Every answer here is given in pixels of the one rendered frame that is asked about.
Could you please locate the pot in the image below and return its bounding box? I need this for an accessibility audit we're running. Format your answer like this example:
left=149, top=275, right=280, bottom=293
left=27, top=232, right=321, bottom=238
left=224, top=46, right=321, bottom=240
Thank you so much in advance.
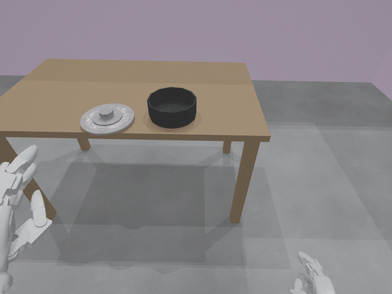
left=147, top=87, right=197, bottom=129

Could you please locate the table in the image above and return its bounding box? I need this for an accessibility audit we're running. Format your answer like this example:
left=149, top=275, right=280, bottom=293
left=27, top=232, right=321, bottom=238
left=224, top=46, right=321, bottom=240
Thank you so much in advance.
left=0, top=59, right=271, bottom=224

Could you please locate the right robot hand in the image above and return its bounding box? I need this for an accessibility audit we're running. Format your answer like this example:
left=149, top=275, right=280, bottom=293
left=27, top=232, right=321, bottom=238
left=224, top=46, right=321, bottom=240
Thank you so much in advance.
left=290, top=251, right=336, bottom=294

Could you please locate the knob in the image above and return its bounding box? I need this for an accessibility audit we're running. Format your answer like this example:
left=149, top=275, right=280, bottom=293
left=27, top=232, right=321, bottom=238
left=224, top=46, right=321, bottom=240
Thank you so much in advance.
left=99, top=107, right=114, bottom=118

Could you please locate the robot left forearm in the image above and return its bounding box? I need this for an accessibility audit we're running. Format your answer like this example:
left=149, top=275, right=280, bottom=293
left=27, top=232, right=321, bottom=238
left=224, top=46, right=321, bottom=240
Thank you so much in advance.
left=0, top=272, right=13, bottom=294

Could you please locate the left robot hand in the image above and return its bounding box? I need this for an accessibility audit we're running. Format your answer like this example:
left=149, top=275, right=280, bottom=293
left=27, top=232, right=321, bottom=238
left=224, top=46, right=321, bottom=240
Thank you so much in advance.
left=0, top=145, right=52, bottom=272

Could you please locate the lid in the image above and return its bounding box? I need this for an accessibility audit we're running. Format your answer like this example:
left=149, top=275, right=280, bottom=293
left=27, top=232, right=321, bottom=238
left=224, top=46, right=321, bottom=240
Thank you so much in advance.
left=80, top=104, right=135, bottom=135

